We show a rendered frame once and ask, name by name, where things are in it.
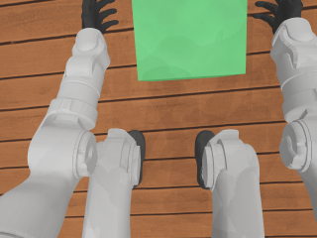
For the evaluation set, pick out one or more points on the right robot upper arm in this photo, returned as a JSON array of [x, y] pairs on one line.
[[298, 151]]

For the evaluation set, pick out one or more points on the left robot upper arm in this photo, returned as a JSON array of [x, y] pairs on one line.
[[59, 157]]

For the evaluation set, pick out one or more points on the carton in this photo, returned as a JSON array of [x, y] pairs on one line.
[[189, 39]]

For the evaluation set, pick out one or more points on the robot right shin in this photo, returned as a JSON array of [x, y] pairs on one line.
[[234, 134]]

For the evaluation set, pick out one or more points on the robot left forearm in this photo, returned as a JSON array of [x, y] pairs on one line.
[[80, 88]]

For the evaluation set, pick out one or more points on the left robot hand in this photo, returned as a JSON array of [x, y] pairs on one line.
[[91, 18]]

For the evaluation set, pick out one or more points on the robot left foot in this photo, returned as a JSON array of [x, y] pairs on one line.
[[140, 141]]

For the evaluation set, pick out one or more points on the right robot hand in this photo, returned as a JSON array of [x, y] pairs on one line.
[[285, 10]]

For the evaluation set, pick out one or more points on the robot right forearm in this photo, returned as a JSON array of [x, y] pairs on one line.
[[294, 51]]

